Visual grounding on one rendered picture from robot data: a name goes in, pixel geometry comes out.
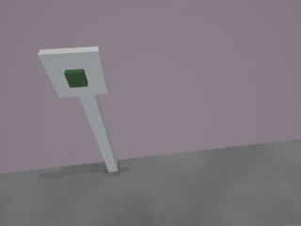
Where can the button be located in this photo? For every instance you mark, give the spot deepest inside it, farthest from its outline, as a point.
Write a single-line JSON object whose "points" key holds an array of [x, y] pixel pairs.
{"points": [[76, 78]]}

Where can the panel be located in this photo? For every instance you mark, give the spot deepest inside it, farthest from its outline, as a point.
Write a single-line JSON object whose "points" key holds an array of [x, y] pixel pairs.
{"points": [[56, 62]]}

